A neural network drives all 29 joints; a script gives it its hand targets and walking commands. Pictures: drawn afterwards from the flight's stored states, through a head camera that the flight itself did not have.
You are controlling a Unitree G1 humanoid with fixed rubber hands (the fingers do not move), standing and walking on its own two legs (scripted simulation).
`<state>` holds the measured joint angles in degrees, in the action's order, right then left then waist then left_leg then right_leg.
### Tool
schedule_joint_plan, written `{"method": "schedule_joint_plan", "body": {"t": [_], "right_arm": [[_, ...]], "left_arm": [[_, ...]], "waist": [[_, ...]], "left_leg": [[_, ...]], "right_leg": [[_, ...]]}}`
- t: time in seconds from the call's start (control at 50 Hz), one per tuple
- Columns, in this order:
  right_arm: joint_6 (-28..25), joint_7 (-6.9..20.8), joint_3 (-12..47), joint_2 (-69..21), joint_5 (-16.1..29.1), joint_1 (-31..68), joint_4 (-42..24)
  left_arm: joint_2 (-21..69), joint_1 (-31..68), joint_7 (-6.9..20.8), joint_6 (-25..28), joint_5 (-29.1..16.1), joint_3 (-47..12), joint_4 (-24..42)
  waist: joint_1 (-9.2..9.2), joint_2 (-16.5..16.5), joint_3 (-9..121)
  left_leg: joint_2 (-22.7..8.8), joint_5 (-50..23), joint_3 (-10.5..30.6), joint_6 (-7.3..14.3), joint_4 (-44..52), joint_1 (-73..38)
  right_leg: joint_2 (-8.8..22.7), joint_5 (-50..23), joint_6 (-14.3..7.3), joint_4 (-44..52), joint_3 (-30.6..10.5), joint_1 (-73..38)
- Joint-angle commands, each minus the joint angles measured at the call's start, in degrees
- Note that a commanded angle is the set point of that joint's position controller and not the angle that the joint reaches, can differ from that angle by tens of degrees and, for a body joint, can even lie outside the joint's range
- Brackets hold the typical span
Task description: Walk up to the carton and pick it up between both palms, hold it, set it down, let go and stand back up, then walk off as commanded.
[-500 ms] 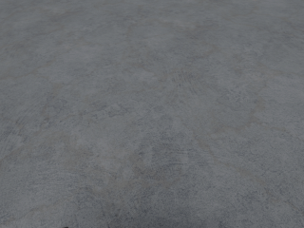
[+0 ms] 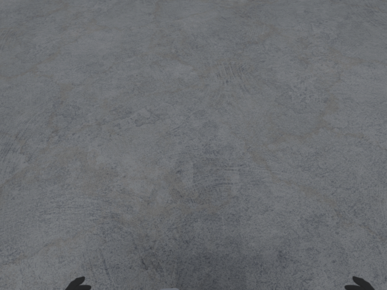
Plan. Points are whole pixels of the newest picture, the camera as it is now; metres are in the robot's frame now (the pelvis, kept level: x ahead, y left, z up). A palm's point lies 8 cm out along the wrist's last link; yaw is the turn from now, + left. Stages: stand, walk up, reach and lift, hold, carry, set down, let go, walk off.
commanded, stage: walk up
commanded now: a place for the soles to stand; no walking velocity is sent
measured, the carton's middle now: out of the picture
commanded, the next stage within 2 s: none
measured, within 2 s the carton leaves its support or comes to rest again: neither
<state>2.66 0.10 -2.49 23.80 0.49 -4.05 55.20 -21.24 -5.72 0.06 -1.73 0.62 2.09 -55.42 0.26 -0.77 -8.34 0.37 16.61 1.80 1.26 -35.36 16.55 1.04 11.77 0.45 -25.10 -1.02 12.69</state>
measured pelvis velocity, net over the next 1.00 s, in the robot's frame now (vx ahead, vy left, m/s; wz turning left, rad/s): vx -0.29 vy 0.03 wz -0.46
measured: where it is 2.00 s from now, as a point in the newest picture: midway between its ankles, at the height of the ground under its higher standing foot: outside the picture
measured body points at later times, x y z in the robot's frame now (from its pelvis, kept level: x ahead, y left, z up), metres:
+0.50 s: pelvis -0.12 +0.08 +0.00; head -0.05 +0.11 +0.44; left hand +0.04 +0.36 -0.15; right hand -0.06 -0.26 -0.08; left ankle -0.04 +0.15 -0.74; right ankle -0.20 -0.08 -0.66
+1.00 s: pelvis -0.29 +0.03 +0.00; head -0.25 -0.02 +0.44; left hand -0.11 +0.29 -0.10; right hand -0.32 -0.30 -0.13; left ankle -0.27 +0.16 -0.66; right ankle -0.29 -0.07 -0.74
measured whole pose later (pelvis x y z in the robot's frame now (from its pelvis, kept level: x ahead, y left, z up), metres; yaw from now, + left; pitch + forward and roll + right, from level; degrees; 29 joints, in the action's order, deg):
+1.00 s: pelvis -0.29 +0.03 +0.00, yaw -26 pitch +2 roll +3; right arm 3.6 -1.1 -3.3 22.2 0.3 -9.5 46.6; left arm -20.7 -19.6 2.5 -5.3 3.2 4.9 -39.2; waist -1.8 -0.5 -5.8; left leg 2.8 23.9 -0.2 -0.8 -62.1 27.4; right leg -3.8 9.3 -2.5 -27.0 -8.2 19.0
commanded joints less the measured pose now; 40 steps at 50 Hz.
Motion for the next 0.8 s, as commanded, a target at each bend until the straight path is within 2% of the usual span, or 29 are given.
{"method": "schedule_joint_plan", "body": {"t": [0.0,0.02,0.04,0.06,0.12,0.14,0.16,0.18,0.2,0.22,0.24,0.26,0.28,0.3,0.32,0.38,0.4,0.42,0.46,0.54,0.56,0.58,0.64,0.68,0.7,0.72,0.74,0.76,0.78], "right_arm": [[1.6,0.2,-2.0,7.1,-0.1,-5.7,-5.4],[1.6,0.5,-2.3,7.3,0.0,-5.8,-6.0],[1.3,0.4,-2.5,6.5,-0.1,-5.7,-6.8],[1.4,0.5,-3.0,6.9,-0.4,-5.8,-7.4],[0.9,0.4,-3.2,5.7,-0.6,-7.3,-8.8],[0.4,0.1,-3.6,6.0,-1.1,-9.7,-8.4],[-0.1,-0.1,-4.5,10.0,-1.7,-8.9,-9.1],[-0.2,-0.1,-5.8,15.4,-2.3,-7.2,-10.5],[0.0,0.1,-5.7,15.6,-2.2,-4.8,-11.8],[-0.2,-0.3,-5.8,15.4,-1.9,-2.7,-12.5],[-0.4,-0.5,-5.2,13.4,-1.7,-1.9,-13.3],[-0.7,-0.7,-5.0,11.9,-1.9,-0.5,-13.2],[-1.1,-1.1,-4.3,9.9,-1.8,-0.3,-13.4],[-1.4,-1.5,-4.1,8.8,-1.5,-2.0,-13.3],[-1.5,-1.6,-4.2,8.5,-1.1,-2.3,-13.9],[-1.8,-2.2,-4.7,8.3,-0.4,-4.9,-14.8],[-1.8,-2.3,-4.8,8.5,-0.4,-5.5,-15.1],[-1.8,-2.3,-4.8,8.3,-0.4,-6.0,-15.0],[-1.8,-2.4,-5.4,9.5,-0.6,-5.8,-15.2],[-1.6,-2.5,-5.9,11.0,-0.7,-3.8,-15.3],[-1.6,-2.5,-6.1,11.5,-0.6,-3.8,-15.1],[-1.5,-2.4,-6.1,11.9,-0.9,-2.8,-15.0],[-1.1,-2.1,-6.4,12.5,-1.9,-1.2,-14.6],[-0.4,-1.9,-6.8,13.0,-2.5,-0.5,-14.0],[-0.2,-1.8,-6.6,12.9,-2.4,-0.1,-13.9],[0.1,-1.6,-6.6,12.8,-2.5,0.9,-14.2],[0.6,-1.5,-5.8,10.8,-2.3,1.6,-14.1],[1.0,-1.5,-4.5,7.0,-1.5,-0.3,-13.8],[1.5,-1.2,-2.9,4.6,-0.3,-1.5,-14.2]], "left_arm": [[-16.3,0.5,-0.7,-0.5,1.2,4.0,8.7],[-14.9,1.6,-0.8,-0.6,1.1,4.0,10.3],[-12.9,2.5,-0.7,-0.7,1.2,3.6,11.3],[-12.1,2.5,-0.6,-1.0,1.4,3.5,12.1],[-12.9,-0.2,0.0,-1.8,1.0,3.7,14.1],[-12.5,0.9,0.4,-2.0,0.1,3.2,15.0],[-8.8,0.2,0.5,-2.2,-0.7,2.5,16.0],[-6.3,-2.7,0.1,-2.8,-0.3,2.0,15.5],[-9.8,-4.1,-0.7,-3.4,-0.2,2.9,14.4],[-10.7,-3.7,-0.6,-3.8,0.4,3.1,14.1],[-11.5,-3.1,-0.5,-3.5,0.4,3.6,14.2],[-11.8,-3.5,-0.1,-3.5,0.2,3.9,13.3],[-12.0,-5.4,0.2,-3.5,0.1,4.1,13.0],[-11.0,-7.5,0.5,-3.4,0.1,3.8,12.8],[-10.4,-8.2,0.8,-3.4,0.3,4.1,12.8],[-9.6,-7.3,1.1,-3.3,0.6,3.9,14.5],[-10.0,-6.9,1.1,-3.3,0.9,4.1,14.9],[-10.0,-6.6,1.3,-3.4,1.0,4.2,14.9],[-10.4,-6.4,1.4,-3.7,1.3,4.0,15.7],[-10.6,-9.4,2.1,-3.8,1.5,3.9,15.0],[-11.7,-9.6,2.3,-4.0,1.6,4.0,14.8],[-11.5,-11.0,2.6,-3.9,1.5,3.9,14.3],[-10.6,-13.8,3.5,-3.7,0.9,3.7,13.5],[-10.2,-16.2,3.7,-3.5,1.0,3.8,12.6],[-10.0,-17.4,3.6,-3.4,0.9,3.8,12.0],[-10.0,-20.2,3.6,-3.4,1.1,4.2,10.9],[-10.3,-21.9,3.4,-3.0,1.4,4.3,10.4],[-13.0,-18.8,2.9,-2.7,2.3,5.0,12.4],[-18.5,-11.8,2.8,-2.8,3.2,5.8,16.8]], "waist": [[1.64,14.3,14.0],[2.69,11.7,13.7],[3.06,11.2,12.8],[2.86,10.1,12.5],[1.58,9.7,13.0],[3.68,9.0,14.7],[3.77,-2.3,11.9],[1.56,-12.4,12.0],[1.43,-7.3,11.8],[1.82,-8.4,11.1],[1.16,-5.1,10.1],[-0.40,-4.3,9.5],[-1.36,-3.8,9.0],[-1.04,-4.7,9.9],[-0.64,-7.2,10.4],[0.97,-7.5,10.9],[1.60,-7.3,10.9],[1.90,-7.3,10.9],[2.47,-7.1,10.8],[1.65,-6.8,10.2],[1.67,-5.4,10.3],[1.17,-6.6,10.0],[-0.01,-9.8,10.0],[-0.34,-11.9,9.6],[-1.00,-11.1,9.6],[-2.07,-9.8,9.7],[-3.24,-3.1,8.7],[-2.89,13.3,5.0],[-0.94,21.8,-0.2]], "left_leg": [[2.5,18.0,3.5,1.9,-18.8,0.8],[1.8,14.1,3.3,1.3,-18.2,0.4],[1.8,11.3,1.6,1.1,-15.8,0.8],[1.6,9.4,1.0,0.6,-12.1,0.9],[3.1,3.2,-1.5,-0.5,3.7,-2.5],[2.1,-4.4,-1.4,-0.3,12.4,-8.2],[-6.8,-11.1,10.6,0.1,20.8,-10.8],[-18.2,-26.9,22.5,2.5,19.6,-11.2],[-22.2,-31.4,20.9,7.6,17.9,-5.2],[-22.7,-30.4,21.6,8.9,18.7,-1.4],[-19.0,-27.2,18.4,7.8,18.6,-1.8],[-14.3,-24.0,13.3,4.5,17.9,-3.3],[-11.1,-24.7,10.6,2.5,16.7,-7.6],[-9.5,-30.0,8.8,-0.6,14.4,-13.2],[-9.8,-32.1,8.6,0.1,13.5,-16.3],[-12.4,-33.5,8.9,2.5,12.9,-20.2],[-13.0,-31.1,9.1,3.8,13.2,-19.4],[-13.1,-26.9,9.7,3.6,14.0,-19.4],[-15.3,-22.4,10.4,7.2,14.5,-17.5],[-18.4,-4.3,10.5,10.7,18.6,-9.3],[-18.4,2.5,11.0,10.0,20.1,-8.2],[-18.2,6.3,9.8,9.8,20.8,-6.8],[-16.8,10.1,3.8,8.1,20.4,-2.0],[-17.8,13.7,3.7,7.6,20.9,2.7],[-18.9,15.6,3.8,7.8,20.6,4.9],[-17.8,16.8,1.3,6.5,16.8,8.2],[-14.8,18.1,-2.2,5.3,8.6,11.5],[-5.1,20.4,-10.5,2.3,-7.0,13.7],[1.3,19.3,-7.7,-1.1,-23.0,17.2]], "right_leg": [[18.0,-39.3,-15.4,1.9,-15.1,-2.2],[15.1,-39.5,-14.3,0.2,-12.5,-0.6],[12.5,-38.7,-12.6,0.0,-10.7,0.7],[11.0,-36.6,-11.4,-0.3,-10.9,0.8],[10.0,-31.9,-8.8,-3.0,-12.6,-2.4],[8.7,-26.5,-6.5,-5.6,-11.4,0.1],[0.2,-10.0,-3.2,-13.3,-8.1,8.2],[-8.9,21.9,-1.2,-21.6,-6.6,14.3],[-6.7,26.0,-1.0,-31.8,-11.1,11.4],[-6.9,23.5,-1.9,-36.8,-13.0,10.2],[-6.9,19.4,-2.0,-39.0,-13.6,11.1],[-7.4,15.0,-1.9,-40.9,-14.2,12.6],[-8.1,11.3,-1.2,-41.5,-13.2,14.7],[-8.7,10.6,-0.4,-39.3,-12.9,17.0],[-9.3,10.1,0.6,-41.1,-12.1,17.6],[-8.4,10.5,1.7,-41.0,-11.2,19.4],[-8.1,11.2,2.0,-40.7,-10.9,18.4],[-7.3,11.1,2.0,-39.3,-11.1,18.0],[-6.0,12.9,1.9,-38.0,-10.3,16.6],[-3.8,13.1,0.7,-36.7,-8.2,12.5],[-3.4,12.5,0.1,-35.9,-7.9,11.1],[-3.0,12.5,-0.2,-34.1,-6.4,10.8],[0.0,12.3,-1.2,-23.4,-1.7,5.5],[0.5,14.1,-2.2,-18.4,0.7,1.1],[0.5,14.5,-3.0,-16.0,1.8,-0.2],[0.4,13.5,-3.9,-11.7,1.6,-3.4],[1.1,11.6,-5.3,-4.1,-1.2,-4.3],[8.5,17.9,-8.7,10.1,-16.5,4.1],[14.9,18.5,-12.3,15.2,-31.3,16.5]]}}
